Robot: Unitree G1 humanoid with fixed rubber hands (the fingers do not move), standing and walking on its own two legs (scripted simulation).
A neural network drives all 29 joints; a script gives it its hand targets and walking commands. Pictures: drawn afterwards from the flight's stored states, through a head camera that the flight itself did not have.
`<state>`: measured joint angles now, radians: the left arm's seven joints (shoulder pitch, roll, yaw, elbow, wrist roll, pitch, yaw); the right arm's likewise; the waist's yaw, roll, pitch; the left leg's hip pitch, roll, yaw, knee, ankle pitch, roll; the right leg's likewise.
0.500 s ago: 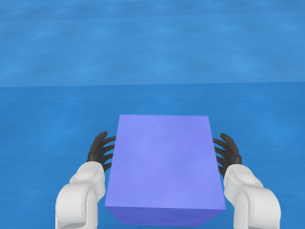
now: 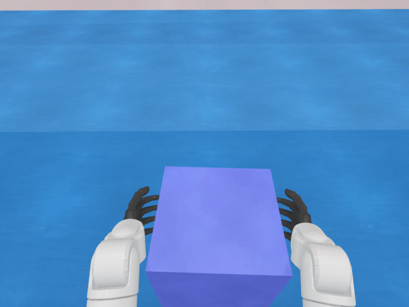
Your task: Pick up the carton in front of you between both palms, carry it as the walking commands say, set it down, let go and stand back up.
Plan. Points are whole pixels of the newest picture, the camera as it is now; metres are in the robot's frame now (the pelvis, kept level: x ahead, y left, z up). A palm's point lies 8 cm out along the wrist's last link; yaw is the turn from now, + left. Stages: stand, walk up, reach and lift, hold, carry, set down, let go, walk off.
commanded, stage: carry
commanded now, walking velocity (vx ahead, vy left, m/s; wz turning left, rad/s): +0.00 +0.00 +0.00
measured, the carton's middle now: (215, 243) +0.25 +0.00 -0.02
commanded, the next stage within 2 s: hold in 1.18 s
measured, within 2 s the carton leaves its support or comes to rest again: neither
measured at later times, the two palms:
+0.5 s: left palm (138, 233) +0.25 +0.15 +0.03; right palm (293, 236) +0.25 -0.15 +0.03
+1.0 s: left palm (134, 240) +0.23 +0.15 +0.04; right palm (296, 243) +0.23 -0.15 +0.04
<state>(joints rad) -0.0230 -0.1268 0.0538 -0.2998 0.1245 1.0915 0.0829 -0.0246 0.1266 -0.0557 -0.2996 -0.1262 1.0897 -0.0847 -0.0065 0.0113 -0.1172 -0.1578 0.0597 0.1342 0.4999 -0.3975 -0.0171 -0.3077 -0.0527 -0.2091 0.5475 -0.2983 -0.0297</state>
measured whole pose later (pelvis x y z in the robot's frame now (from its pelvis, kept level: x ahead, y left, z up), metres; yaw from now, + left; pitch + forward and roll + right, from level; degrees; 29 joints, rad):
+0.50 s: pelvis -0.04 +0.00 +0.00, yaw +0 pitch +2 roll +0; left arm -0.18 -0.14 0.16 0.17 0.22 0.67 0.03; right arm -0.18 0.14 -0.16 0.17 -0.23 0.67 -0.03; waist 0.00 0.00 -0.06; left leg -0.17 0.05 0.15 0.49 -0.34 0.00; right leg -0.31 -0.06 -0.20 0.51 -0.23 -0.04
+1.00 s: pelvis -0.05 +0.00 +0.00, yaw +0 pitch +2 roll +0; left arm -0.18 -0.14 0.15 0.13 0.22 0.74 0.03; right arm -0.18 0.14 -0.15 0.13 -0.23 0.74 -0.03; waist 0.00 0.01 -0.08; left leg -0.20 0.05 0.15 0.50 -0.32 0.00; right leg -0.33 -0.06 -0.20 0.50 -0.19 -0.04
